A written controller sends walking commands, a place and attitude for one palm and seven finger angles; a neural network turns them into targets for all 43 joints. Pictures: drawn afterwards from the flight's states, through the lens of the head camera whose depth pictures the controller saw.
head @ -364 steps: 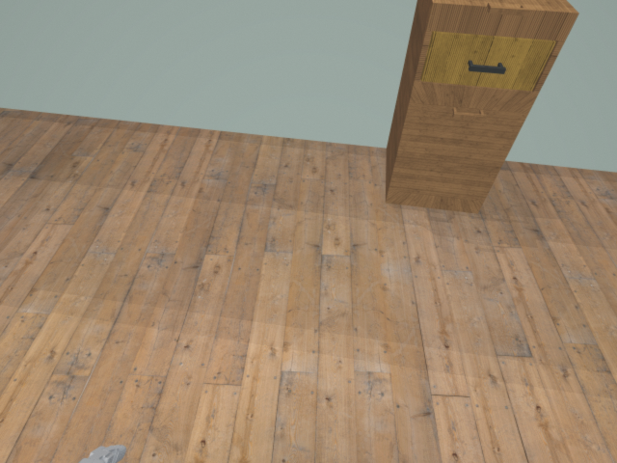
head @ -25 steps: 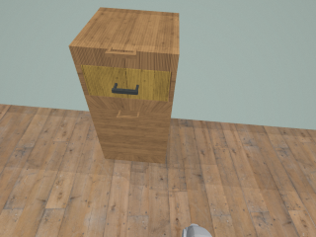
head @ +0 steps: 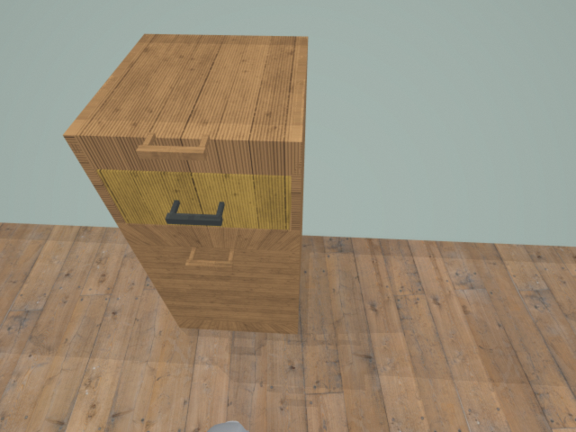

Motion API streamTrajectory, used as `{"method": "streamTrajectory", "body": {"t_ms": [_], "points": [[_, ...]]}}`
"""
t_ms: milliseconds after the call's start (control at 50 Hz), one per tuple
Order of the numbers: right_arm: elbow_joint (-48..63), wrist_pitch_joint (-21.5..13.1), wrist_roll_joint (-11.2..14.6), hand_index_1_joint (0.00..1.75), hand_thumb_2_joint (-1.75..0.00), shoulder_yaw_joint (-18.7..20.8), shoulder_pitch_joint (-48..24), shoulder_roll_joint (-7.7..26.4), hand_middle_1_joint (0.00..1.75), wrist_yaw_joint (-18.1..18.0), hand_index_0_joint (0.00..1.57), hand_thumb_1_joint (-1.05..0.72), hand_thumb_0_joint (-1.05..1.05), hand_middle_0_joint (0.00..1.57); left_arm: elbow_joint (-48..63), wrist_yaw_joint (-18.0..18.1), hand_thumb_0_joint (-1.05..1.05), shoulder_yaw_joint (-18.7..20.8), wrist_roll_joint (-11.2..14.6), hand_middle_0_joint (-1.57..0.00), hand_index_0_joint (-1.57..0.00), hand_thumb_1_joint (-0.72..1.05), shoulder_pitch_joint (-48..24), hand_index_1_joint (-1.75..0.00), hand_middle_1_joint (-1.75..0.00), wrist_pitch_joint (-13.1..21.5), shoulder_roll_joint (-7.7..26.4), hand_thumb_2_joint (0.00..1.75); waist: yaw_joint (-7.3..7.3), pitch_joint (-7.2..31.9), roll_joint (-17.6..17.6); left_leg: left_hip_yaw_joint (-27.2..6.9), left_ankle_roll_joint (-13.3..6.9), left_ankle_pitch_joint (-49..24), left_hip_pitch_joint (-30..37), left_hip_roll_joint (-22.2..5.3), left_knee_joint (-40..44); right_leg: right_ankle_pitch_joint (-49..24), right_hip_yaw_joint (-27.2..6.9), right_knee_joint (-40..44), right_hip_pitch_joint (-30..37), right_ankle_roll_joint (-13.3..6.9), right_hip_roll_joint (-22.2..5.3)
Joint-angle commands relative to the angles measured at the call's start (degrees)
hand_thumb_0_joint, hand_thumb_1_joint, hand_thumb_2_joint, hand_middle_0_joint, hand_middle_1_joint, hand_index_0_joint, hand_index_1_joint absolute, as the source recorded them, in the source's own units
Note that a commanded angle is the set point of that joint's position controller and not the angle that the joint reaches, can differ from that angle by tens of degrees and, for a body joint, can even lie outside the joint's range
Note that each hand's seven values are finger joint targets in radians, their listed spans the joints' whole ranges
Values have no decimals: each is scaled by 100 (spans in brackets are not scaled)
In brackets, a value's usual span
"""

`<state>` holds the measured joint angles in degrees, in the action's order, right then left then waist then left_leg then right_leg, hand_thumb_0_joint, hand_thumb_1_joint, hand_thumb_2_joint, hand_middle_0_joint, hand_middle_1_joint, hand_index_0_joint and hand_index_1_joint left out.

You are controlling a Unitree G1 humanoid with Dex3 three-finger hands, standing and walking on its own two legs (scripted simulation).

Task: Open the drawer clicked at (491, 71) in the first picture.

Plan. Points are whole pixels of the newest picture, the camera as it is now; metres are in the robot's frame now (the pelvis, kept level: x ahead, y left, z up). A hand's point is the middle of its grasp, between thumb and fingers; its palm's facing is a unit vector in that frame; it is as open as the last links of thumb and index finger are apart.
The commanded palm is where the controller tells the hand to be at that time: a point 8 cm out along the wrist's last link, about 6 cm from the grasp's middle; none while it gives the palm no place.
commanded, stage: come to a stop and stand still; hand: left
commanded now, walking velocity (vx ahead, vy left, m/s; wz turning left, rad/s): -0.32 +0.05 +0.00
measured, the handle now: (196, 212) +0.54 +0.23 -0.08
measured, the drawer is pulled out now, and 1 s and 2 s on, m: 0.00 0.00 0.00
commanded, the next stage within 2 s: none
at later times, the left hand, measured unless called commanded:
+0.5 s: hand out of the picture +0.05 +0.18 -0.17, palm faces -0.01 -0.95 -0.31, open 7.3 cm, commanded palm none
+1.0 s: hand out of the picture -0.01 +0.13 -0.17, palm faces +0.01 -0.98 -0.21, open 7.2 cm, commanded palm none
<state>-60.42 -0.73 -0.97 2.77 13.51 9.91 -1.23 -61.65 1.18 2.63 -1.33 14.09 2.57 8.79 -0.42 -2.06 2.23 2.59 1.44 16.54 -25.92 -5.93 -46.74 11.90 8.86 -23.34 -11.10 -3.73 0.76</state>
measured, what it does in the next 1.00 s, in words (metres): steps on the spot: left foot, then right foot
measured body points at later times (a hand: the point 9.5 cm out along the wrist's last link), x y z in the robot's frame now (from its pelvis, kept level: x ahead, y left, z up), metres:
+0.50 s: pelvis -0.01 -0.02 -0.02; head +0.03 -0.06 +0.43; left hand +0.05 +0.23 -0.15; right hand +0.06 -0.26 -0.18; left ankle +0.07 +0.13 -0.74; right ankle -0.04 -0.12 -0.74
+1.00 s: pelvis -0.04 -0.05 +0.00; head -0.04 -0.06 +0.45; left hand -0.01 +0.18 -0.15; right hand -0.05 -0.26 -0.17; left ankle -0.07 +0.09 -0.74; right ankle -0.04 -0.12 -0.74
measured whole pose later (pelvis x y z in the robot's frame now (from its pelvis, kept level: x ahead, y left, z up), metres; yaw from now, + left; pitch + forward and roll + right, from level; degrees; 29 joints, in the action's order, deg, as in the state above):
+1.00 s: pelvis -0.04 -0.05 +0.00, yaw -2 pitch -2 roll +0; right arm -66.0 1.1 -0.6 0.2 15.6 7.5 -2.3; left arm -64.0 1.8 1.2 -0.3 13.1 -0.6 9.0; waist 0.2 -1.4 0.9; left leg 1.2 2.1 15.5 -6.0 -2.6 -23.1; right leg 12.4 5.4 -23.2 -9.6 -4.1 2.6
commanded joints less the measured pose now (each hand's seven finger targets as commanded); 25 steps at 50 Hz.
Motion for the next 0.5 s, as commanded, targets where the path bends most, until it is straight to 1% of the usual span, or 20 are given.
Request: {"method": "streamTrajectory", "body": {"t_ms": [0, 20, 40, 60, 80, 100, 120, 140, 160, 180, 220, 260, 300, 360, 380, 400, 420, 440, 460, 480], "points": [[-17, 3, 49, 30, -90, -131, 473, -76, 30, 3, 20, -90, 0, 20, 142, 64, 0, 25, 30, -20, -20, 90, 264, -30, -30, -9, 618, 90, 32, 239, -841, 29, 93, -349, 983, 204, 1270, -3134, -879, 322, 77, -452, -1371], [-44, 13, 55, 30, -90, -114, 503, 8, 30, -10, 20, -90, 0, 20, 130, 92, 0, 22, 52, -20, -20, 90, 227, -30, -30, -47, 659, 90, -34, 253, -778, 26, 93, -880, 1320, 214, 1771, -3020, -808, 75, -1, -325, -1301], [-56, 4, 69, 30, -90, -88, 552, 146, 30, -18, 20, -90, 0, 20, 135, 110, 0, 12, 74, -20, -20, 90, 230, -30, -30, -101, 677, 90, -70, 295, -585, -46, 65, -1809, 1728, 121, 2190, -2571, -751, -218, -184, -136, -1158], [-7, -31, 50, 30, -90, -38, 527, 409, 30, -42, 20, -90, 0, 20, 187, 121, 0, 0, 91, -20, -20, 90, 382, -30, -30, -155, 560, 90, 4, 393, -77, -345, -104, -3421, 2058, -314, 2136, -1877, -676, -511, -410, 105, -879], [69, -5, 39, 30, -90, 3, 436, 657, 30, -75, 20, -90, 0, 20, 225, 149, 0, -24, 108, -20, -20, 90, 522, -30, -30, -208, 470, 90, 67, 351, 249, -660, -381, -4377, 2077, -816, 2150, -886, -555, -615, -536, 275, -645], [118, 65, 35, 30, -90, 51, 343, 814, 30, -78, 20, -90, 0, 20, 210, 172, 0, -35, 73, -20, -20, 90, 616, -30, -30, -273, 432, 90, 97, 148, 357, -700, -576, -4243, 1856, -1054, 2315, 161, -500, -852, -529, 304, -462], [146, 80, 25, 30, -90, 39, 170, 819, 30, -110, 20, -90, 0, 20, 208, 158, 0, -44, 89, -20, -20, 90, 647, -30, -30, -310, 377, 90, 124, 77, 800, -935, -809, -4431, 1722, -1246, 2558, 926, -396, -1251, -582, 386, -381], [153, 92, 24, 30, -90, 41, 97, 812, 30, -146, 20, -90, 0, 20, 217, 144, 0, -33, 95, -20, -20, 90, 592, -30, -30, -358, 454, 90, 86, 93, 1152, -1124, -1031, -4676, 1692, -1344, 2759, 1551, -452, -1845, -655, 432, -347], [210, 117, 20, 30, -90, 73, 75, 839, 30, -180, 20, -90, 0, 20, 259, 132, 0, 11, 88, -20, -20, 90, 532, -30, -30, -415, 543, 90, 39, 116, 1178, -1152, -1187, -4667, 1589, -1445, 2852, 2013, -627, -2455, -751, 429, -342], [276, 140, 8, 30, -90, 96, -27, 880, 30, -203, 20, -90, 0, 20, 304, 124, 0, 40, 79, -20, -20, 90, 546, -30, -30, -449, 549, 90, 45, 223, 1056, -1107, -1291, -4631, 1637, -1497, 2771, 2124, -794, -2870, -897, 416, -348], [368, 176, -18, 30, -90, 148, -208, 944, 30, -205, 20, -90, 0, 20, 348, 110, 0, 84, 56, -20, -20, 90, 554, -30, -30, -461, 529, 90, 45, 486, 835, -966, -1360, -4603, 1914, -1477, 2563, 2071, -898, -3349, -1166, 422, -313], [437, 203, -32, 30, -90, 211, -283, 1000, 30, -193, 20, -90, 0, 20, 436, 90, 0, 112, 56, -20, -20, 90, 477, -30, -30, -471, 492, 90, 18, 777, 580, -875, -1318, -4425, 2238, -1395, 2427, 1936, -929, -3474, -1373, 493, -277], [491, 206, -33, 30, -90, 249, -325, 1028, 30, -179, 20, -90, 0, 20, 536, 69, 0, 119, 54, -20, -20, 90, 390, -30, -30, -470, 474, 90, -6, 882, 457, -812, -1266, -4114, 2261, -1381, 2398, 1870, -872, -3191, -1304, 527, -305], [528, 218, -49, 30, -90, 272, -479, 1023, 30, -112, 20, -90, 0, 20, 573, 49, 0, 103, 66, -20, -20, 90, 497, -30, -30, -441, 380, 90, 45, 901, 701, -718, -1079, -3147, 1880, -1213, 2418, 1460, -695, -1880, -651, 480, -333], [523, 236, -32, 30, -90, 282, -522, 995, 30, -82, 20, -90, 0, 20, 522, 50, 0, 111, 54, -20, -20, 90, 650, -30, -30, -423, 401, 90, 121, 849, 649, -646, -928, -2497, 1538, -1059, 2318, 897, -595, -1252, -231, 485, -297], [528, 256, -4, 30, -90, 270, -545, 947, 30, -56, 20, -90, 0, 20, 460, 48, 0, 108, 25, -20, -20, 90, 835, -30, -30, -393, 488, 90, 212, 782, 360, -523, -710, -1829, 1242, -803, 2061, 183, -550, -419, 151, 498, -271], [540, 272, 40, 30, -90, 251, -441, 700, 30, -27, 20, -90, 0, 20, 479, 65, 0, 129, -32, -20, -20, 90, 820, -30, -30, -359, 728, 90, 198, 603, -422, -276, -400, -801, 838, -340, 1585, -258, -1041, 378, 299, 431, -641], [672, 298, 63, 30, -90, 179, -434, 307, 30, 18, 20, -90, 0, 20, 567, 85, 0, 182, -70, -20, -20, 90, 567, -30, -30, -323, 1171, 90, 91, 222, -1764, 197, -46, 644, 126, 331, 972, -590, -2291, 742, 66, 27, -1684], [777, 352, 50, 30, -90, 161, -777, 367, 30, 45, 20, -90, 0, 20, 700, 84, 0, 158, -41, -20, -20, 90, 334, -30, -30, -326, 1291, 90, 242, 47, -1687, -105, -52, 1329, 371, 400, 190, -611, -2510, 993, -774, -463, -2147], [747, 396, 36, 30, -90, 179, -822, 349, 30, 54, 20, -90, 0, 20, 761, 93, 0, 143, -54, -20, -20, 90, 66, -30, -30, -326, 1201, 90, 142, -50, -1305, -387, -99, 1305, 451, 360, -311, -265, -2290, 1025, -1092, -631, -2014]]}}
